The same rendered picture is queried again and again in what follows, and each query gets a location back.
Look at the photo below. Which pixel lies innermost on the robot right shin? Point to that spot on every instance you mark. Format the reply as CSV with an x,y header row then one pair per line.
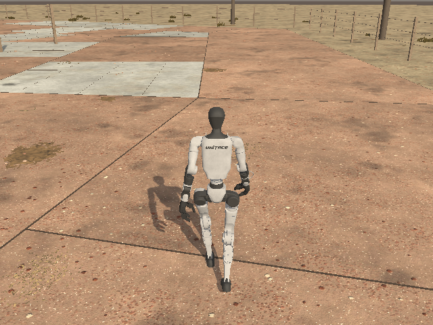
x,y
228,257

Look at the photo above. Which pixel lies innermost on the robot right forearm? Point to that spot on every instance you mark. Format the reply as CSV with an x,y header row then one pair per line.
x,y
245,177

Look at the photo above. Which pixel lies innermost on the humanoid robot head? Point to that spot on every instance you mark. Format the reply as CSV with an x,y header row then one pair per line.
x,y
216,116

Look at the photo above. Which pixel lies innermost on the robot right upper arm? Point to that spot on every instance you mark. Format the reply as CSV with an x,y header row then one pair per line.
x,y
240,153

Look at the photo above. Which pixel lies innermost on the robot left forearm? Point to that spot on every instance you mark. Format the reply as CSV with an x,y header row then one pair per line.
x,y
187,184

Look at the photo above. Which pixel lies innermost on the robot left upper arm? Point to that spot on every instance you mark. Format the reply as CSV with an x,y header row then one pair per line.
x,y
195,143

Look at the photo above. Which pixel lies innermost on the left robot hand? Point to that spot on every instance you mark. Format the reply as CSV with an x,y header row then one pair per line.
x,y
182,210

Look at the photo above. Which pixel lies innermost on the right robot hand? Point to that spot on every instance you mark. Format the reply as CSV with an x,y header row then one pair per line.
x,y
240,186

